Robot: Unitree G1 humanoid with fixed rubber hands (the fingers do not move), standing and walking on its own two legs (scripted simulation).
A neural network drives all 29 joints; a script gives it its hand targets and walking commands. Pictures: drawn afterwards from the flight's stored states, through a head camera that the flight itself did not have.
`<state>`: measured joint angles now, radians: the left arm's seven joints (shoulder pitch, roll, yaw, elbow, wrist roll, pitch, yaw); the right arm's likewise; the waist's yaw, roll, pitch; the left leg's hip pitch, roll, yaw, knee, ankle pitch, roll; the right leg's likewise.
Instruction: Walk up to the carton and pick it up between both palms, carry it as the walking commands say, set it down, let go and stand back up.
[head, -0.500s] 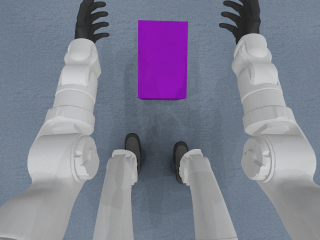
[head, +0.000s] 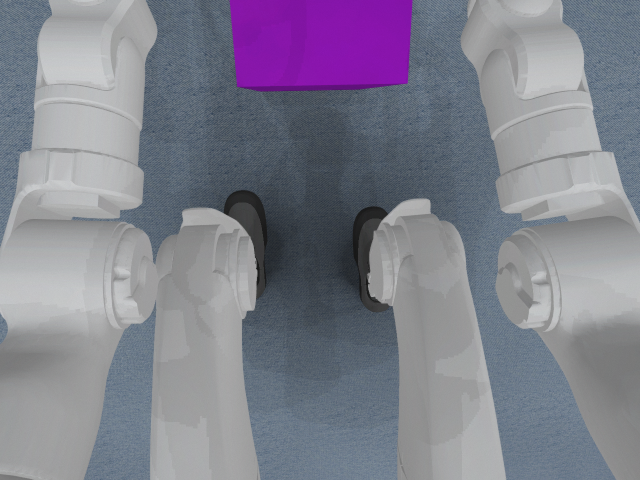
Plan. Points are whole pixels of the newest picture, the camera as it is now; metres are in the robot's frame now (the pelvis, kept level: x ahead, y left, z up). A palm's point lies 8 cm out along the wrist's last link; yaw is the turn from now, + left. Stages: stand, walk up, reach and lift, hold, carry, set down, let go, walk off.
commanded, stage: reach and lift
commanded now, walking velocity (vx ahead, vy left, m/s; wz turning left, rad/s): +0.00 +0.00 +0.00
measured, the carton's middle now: out of the picture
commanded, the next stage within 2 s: none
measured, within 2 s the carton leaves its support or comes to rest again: leaves its support in 1.94 s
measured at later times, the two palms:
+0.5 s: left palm out of the picture +0.55 +0.16 -0.29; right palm out of the picture +0.54 -0.16 -0.29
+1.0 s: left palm out of the picture +0.55 +0.15 -0.28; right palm out of the picture +0.55 -0.15 -0.27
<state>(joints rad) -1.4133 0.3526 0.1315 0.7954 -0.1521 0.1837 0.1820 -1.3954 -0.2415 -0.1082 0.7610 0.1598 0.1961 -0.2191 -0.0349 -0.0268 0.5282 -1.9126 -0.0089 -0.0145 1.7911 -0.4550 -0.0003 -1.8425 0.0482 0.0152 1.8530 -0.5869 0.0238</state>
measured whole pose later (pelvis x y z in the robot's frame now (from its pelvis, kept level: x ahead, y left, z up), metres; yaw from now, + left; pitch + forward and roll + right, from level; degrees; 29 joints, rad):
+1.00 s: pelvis +0.00 +0.00 -0.10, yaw -1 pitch +33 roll -1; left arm -1.53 0.34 0.08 1.13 -0.21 0.04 0.15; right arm -1.53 -0.27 -0.05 1.07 0.19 0.07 -0.17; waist -0.01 -0.02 0.49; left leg -2.19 -0.01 -0.02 2.12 -0.50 -0.02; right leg -2.12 0.08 0.01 2.18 -0.64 0.03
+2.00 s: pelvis +0.00 +0.00 -0.12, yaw -4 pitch +29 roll -1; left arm -1.53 0.26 0.22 0.97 -0.09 0.24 0.19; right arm -1.49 -0.16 -0.15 0.90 0.07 0.29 -0.22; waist 0.02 -0.01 0.52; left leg -2.15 -0.08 -0.08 2.21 -0.56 -0.07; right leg -2.09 0.13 0.01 2.25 -0.66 0.05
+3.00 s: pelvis -0.02 +0.01 -0.03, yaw -3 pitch +26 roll -1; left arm -1.48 0.13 0.45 0.69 0.12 0.38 0.13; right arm -1.49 -0.04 -0.39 0.68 -0.16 0.43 -0.17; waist 0.01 -0.01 0.52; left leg -1.89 -0.09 -0.09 1.91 -0.47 -0.06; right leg -1.84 0.11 0.03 1.95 -0.56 0.05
